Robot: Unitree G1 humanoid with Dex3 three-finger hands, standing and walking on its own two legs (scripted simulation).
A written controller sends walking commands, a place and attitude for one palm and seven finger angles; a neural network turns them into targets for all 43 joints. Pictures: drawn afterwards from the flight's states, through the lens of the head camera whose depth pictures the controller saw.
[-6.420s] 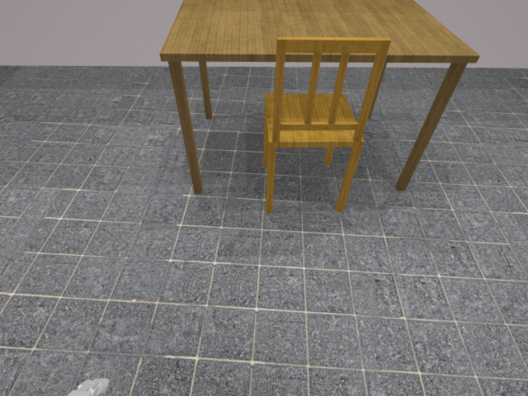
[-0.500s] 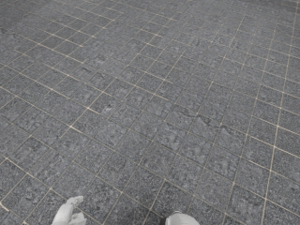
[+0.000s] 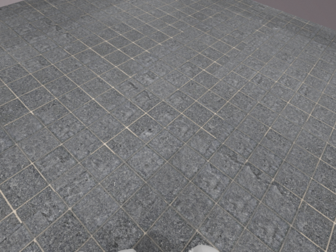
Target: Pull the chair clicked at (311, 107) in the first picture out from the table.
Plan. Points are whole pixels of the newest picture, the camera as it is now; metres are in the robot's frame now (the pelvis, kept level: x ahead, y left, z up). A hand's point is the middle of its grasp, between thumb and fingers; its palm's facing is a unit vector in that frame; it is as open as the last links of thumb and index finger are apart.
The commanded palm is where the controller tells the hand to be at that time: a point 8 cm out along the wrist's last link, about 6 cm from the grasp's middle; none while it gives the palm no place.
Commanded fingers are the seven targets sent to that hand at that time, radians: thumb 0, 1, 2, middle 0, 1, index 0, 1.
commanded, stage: turn to face it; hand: left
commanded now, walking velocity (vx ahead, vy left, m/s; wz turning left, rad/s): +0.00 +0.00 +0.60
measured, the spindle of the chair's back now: out of the picture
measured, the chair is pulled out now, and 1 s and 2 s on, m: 0.00 0.00 0.00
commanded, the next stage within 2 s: none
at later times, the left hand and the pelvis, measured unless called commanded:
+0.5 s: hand out of the picture +0.05 +0.14 -0.13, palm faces +0.30 -0.91 -0.28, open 7.4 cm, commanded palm none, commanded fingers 0.00 0.90 0.90 -0.20 -0.30 -0.20 -0.30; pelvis +0.00 -0.08 +0.01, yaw +17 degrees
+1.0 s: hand out of the picture -0.14 +0.14 -0.18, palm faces +0.62 -0.74 -0.26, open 7.4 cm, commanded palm none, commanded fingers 0.00 0.90 0.90 -0.20 -0.30 -0.20 -0.30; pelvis -0.03 -0.05 +0.00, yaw +36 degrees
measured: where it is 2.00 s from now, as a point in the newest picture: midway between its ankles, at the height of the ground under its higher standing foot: outside the picture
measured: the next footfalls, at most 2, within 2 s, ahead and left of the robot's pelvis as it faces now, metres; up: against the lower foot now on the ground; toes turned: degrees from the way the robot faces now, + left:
right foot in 0.42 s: +0.07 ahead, -0.17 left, +0.00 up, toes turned +13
left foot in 0.90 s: -0.06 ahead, +0.05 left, +0.00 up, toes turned +40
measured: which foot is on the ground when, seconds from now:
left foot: down 0.00-0.42, up 0.44-0.88, down 0.90-1.00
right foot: up 0.00-0.40, down 0.42-0.90, up 0.92-1.00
